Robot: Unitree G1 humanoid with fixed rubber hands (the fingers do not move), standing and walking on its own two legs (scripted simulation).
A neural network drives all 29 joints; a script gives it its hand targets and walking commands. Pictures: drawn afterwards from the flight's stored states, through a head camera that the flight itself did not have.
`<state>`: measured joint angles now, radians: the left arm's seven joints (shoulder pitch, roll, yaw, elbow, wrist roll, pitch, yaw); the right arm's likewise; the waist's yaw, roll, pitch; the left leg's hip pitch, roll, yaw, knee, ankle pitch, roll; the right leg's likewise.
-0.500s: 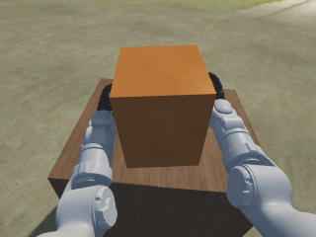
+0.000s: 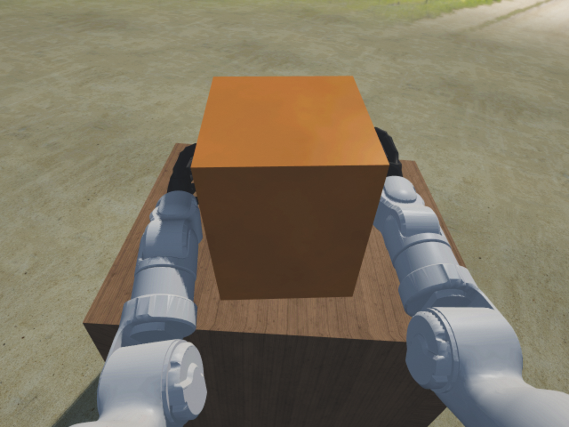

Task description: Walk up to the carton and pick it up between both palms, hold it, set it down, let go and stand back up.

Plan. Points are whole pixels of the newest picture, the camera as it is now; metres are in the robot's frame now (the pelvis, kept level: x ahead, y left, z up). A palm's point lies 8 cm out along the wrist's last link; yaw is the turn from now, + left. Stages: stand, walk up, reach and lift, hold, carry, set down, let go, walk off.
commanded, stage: reach and lift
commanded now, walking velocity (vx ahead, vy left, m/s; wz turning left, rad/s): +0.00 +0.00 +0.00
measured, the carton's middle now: (285, 190) +0.42 +0.01 +0.17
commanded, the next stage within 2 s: hold in 0.78 s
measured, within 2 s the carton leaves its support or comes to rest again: neither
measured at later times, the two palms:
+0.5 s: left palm (183, 187) +0.40 +0.15 +0.18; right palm (392, 175) +0.40 -0.13 +0.21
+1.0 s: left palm (174, 183) +0.38 +0.16 +0.20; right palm (395, 169) +0.39 -0.13 +0.23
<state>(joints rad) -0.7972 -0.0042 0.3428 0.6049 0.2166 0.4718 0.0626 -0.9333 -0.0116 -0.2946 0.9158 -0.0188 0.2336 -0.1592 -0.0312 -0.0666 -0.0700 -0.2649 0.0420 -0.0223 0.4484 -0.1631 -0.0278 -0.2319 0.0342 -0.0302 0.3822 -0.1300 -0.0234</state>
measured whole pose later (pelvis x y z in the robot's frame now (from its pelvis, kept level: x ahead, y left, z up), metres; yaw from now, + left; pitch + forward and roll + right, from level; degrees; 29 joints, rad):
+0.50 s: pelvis +0.00 +0.00 +0.00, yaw +0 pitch -2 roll -1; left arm -0.81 0.00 0.35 0.55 0.22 0.51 0.06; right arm -0.93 -0.01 -0.29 0.85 -0.01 0.27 -0.16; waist -0.04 -0.06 -0.07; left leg -0.26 0.04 -0.02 0.45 -0.16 -0.03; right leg -0.22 0.03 -0.03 0.38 -0.13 -0.02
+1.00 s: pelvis -0.01 +0.00 +0.00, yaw +0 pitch -4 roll -1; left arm -0.79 0.00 0.34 0.43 0.22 0.64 0.05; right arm -0.92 -0.02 -0.23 0.77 0.06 0.37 -0.19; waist -0.04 -0.06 -0.07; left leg -0.23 0.04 -0.02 0.45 -0.16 -0.03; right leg -0.20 0.03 -0.03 0.38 -0.13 -0.02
